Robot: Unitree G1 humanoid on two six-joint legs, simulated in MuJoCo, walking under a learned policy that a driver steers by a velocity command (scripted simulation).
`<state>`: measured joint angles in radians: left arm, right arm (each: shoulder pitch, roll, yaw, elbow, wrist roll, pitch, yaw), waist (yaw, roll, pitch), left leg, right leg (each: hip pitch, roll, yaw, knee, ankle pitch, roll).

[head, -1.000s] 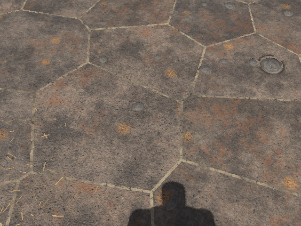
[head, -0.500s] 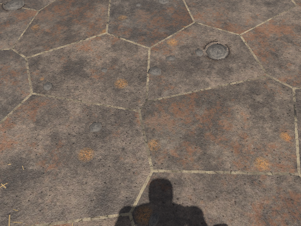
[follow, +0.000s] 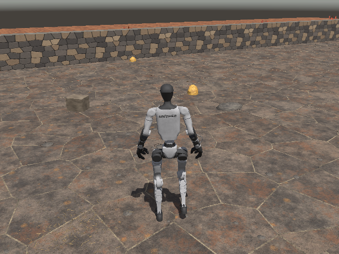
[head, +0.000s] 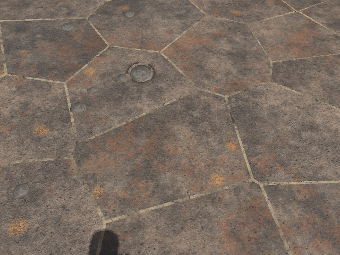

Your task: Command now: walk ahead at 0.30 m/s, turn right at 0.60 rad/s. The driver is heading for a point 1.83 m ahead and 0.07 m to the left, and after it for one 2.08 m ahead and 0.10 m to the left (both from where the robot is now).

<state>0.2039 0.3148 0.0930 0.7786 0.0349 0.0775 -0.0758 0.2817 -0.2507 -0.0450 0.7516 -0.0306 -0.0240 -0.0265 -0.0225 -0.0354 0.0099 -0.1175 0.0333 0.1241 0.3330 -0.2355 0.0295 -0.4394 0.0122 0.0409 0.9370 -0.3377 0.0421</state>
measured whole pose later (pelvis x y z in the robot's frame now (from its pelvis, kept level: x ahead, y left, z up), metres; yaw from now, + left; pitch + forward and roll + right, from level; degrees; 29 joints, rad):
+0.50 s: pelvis +0.18 -0.08 -0.01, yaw -9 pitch +1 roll -1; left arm 0.40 0.23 0.02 0.88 0.01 -0.06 -0.01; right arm 0.21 -0.28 -0.05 0.80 -0.04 -0.01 0.05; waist 0.02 0.05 0.02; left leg -0.67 0.11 0.04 0.92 -0.12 -0.01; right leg 0.06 0.10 0.00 0.19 -0.27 -0.10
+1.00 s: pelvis +0.46 -0.09 +0.00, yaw -9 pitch +0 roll +1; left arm 0.17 0.26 0.02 0.86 0.04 -0.03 -0.03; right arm 0.40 -0.22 -0.03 0.97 -0.01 -0.08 0.02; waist -0.02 -0.04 0.04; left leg -0.05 -0.09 0.09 0.23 -0.18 0.10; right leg -0.63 -0.12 0.00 0.91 -0.11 -0.02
